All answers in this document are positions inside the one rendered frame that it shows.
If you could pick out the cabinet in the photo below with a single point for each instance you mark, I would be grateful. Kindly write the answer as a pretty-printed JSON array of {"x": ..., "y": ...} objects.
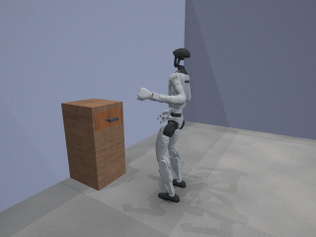
[{"x": 95, "y": 158}]

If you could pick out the left robot upper arm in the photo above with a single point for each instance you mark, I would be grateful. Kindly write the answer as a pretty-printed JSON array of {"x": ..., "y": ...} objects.
[{"x": 175, "y": 79}]

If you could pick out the robot right thigh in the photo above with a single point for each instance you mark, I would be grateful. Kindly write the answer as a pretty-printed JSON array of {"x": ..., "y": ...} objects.
[{"x": 173, "y": 151}]

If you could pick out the right robot upper arm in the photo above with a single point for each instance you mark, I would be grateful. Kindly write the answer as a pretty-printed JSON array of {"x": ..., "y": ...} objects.
[{"x": 189, "y": 94}]

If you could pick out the robot left hand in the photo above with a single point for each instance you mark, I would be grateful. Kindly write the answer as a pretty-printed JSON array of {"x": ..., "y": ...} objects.
[{"x": 143, "y": 94}]

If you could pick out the robot right hand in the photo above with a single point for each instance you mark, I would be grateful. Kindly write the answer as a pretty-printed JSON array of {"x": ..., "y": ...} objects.
[{"x": 164, "y": 116}]

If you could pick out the drawer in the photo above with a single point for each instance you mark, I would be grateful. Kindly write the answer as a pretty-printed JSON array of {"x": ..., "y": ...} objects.
[{"x": 102, "y": 123}]

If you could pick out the handle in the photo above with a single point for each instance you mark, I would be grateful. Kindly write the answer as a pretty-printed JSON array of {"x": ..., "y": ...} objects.
[{"x": 112, "y": 119}]

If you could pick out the robot head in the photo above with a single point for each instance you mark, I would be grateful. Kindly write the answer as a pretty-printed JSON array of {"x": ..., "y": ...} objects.
[{"x": 181, "y": 54}]

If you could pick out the robot left forearm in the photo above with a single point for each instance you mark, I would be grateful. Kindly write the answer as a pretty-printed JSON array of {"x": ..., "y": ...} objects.
[{"x": 166, "y": 99}]

